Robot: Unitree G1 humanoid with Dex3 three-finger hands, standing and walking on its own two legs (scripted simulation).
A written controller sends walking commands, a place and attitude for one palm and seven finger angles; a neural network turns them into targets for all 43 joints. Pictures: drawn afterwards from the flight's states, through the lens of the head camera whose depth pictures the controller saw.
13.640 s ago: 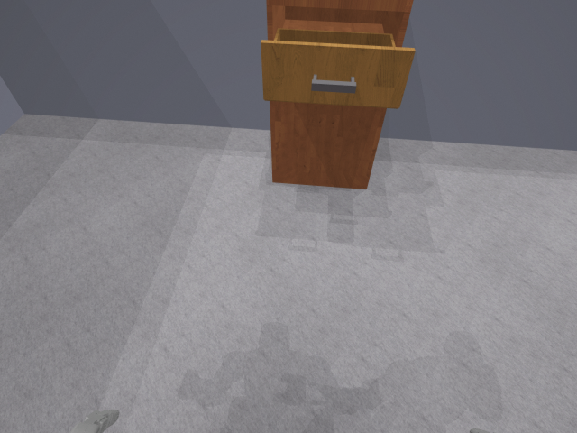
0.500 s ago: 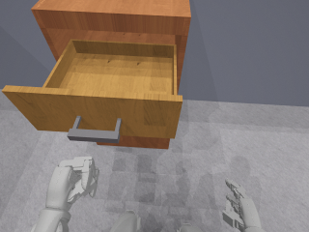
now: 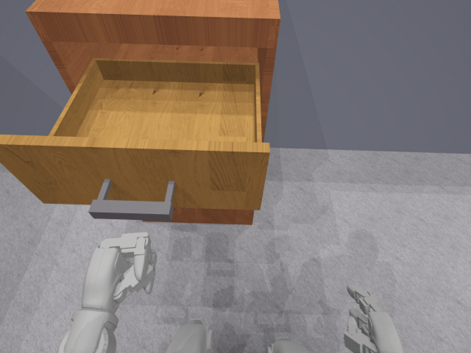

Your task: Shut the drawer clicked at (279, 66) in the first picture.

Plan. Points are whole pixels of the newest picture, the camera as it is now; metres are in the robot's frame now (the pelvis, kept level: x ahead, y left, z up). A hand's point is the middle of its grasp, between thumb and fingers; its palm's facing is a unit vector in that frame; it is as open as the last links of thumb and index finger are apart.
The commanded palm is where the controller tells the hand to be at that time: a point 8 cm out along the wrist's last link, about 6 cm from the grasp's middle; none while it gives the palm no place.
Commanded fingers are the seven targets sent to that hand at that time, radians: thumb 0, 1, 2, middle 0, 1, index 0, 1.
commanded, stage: bring the fist close to the handle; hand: left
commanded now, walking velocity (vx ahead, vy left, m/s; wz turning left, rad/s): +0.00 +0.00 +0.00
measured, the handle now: (135, 198) +0.36 +0.18 +0.05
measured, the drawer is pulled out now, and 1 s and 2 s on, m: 0.28 0.24 0.11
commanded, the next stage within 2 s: push the drawer shut in 0.10 s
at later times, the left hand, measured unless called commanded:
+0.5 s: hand (151, 250) +0.27 +0.14 +0.05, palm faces -0.03 -1.00 -0.07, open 3.3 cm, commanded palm +0.25 +0.20 +0.05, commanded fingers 0.00 0.90 0.90 -1.40 -1.60 -1.40 -1.60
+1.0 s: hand (150, 218) +0.32 +0.15 +0.05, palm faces -0.05 -1.00 -0.04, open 2.7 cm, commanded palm +0.32 +0.20 +0.05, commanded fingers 0.00 0.90 0.90 -1.40 -1.60 -1.40 -1.60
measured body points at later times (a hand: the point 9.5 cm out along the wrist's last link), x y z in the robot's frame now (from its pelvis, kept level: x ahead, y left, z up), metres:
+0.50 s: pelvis +0.00 -0.02 +0.00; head +0.08 -0.02 +0.44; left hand +0.27 +0.19 +0.06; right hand +0.18 -0.26 -0.09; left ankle +0.05 +0.10 -0.65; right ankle -0.02 -0.11 -0.65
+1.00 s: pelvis -0.01 -0.01 +0.00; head +0.07 +0.00 +0.44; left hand +0.32 +0.21 +0.05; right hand +0.14 -0.26 -0.10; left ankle +0.04 +0.10 -0.65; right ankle -0.02 -0.11 -0.65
